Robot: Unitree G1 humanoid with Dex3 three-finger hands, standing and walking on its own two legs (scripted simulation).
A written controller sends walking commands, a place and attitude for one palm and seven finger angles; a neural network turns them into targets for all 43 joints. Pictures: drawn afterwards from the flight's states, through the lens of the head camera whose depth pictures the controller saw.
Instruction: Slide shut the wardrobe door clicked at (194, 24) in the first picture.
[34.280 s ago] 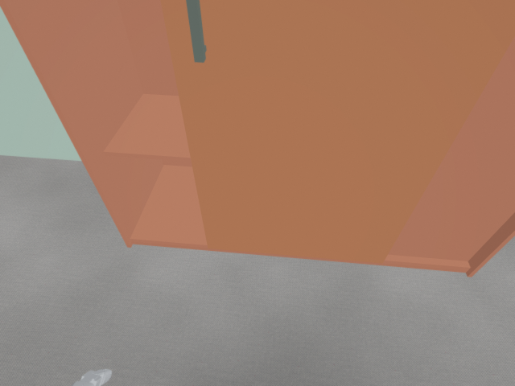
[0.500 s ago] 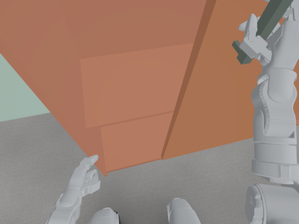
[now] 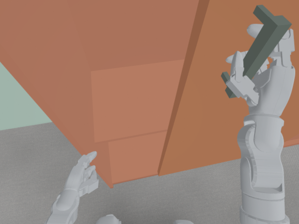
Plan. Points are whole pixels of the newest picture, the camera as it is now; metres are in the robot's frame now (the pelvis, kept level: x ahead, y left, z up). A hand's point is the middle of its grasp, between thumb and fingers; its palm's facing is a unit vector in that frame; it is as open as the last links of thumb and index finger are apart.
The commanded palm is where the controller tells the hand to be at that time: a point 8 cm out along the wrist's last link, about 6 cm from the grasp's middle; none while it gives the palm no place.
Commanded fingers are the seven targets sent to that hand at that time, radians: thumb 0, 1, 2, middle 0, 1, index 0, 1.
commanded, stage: step sideways, sliding the door along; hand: right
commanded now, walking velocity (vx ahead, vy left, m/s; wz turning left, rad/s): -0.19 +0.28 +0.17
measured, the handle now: (245, 57) +0.37 -0.19 +0.24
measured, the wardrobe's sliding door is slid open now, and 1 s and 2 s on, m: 0.29 0.16 0.06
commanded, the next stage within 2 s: none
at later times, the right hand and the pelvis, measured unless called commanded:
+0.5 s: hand (190, 89) +0.31 -0.08 +0.23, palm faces +0.02 +1.00 -0.08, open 7.3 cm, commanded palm +0.29 -0.10 +0.23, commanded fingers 0.00 -0.90 -0.90 0.45 1.40 0.45 1.40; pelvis -0.02 +0.02 +0.01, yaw +6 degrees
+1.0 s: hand (165, 89) +0.31 -0.04 +0.23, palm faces +0.19 +0.98 -0.01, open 6.9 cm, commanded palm +0.28 -0.01 +0.23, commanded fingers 0.00 -0.90 -0.90 0.45 1.40 0.45 1.40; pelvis -0.08 +0.11 -0.01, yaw +6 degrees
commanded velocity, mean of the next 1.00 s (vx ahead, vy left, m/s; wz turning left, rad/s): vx -0.02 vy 0.29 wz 0.04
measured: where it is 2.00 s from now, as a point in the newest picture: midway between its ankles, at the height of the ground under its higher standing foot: outside the picture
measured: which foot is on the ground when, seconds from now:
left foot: down 0.00-0.36, up 0.38-0.58, down 0.60-0.78, up 0.80-0.98, down 1.00-1.00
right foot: down 0.00-1.00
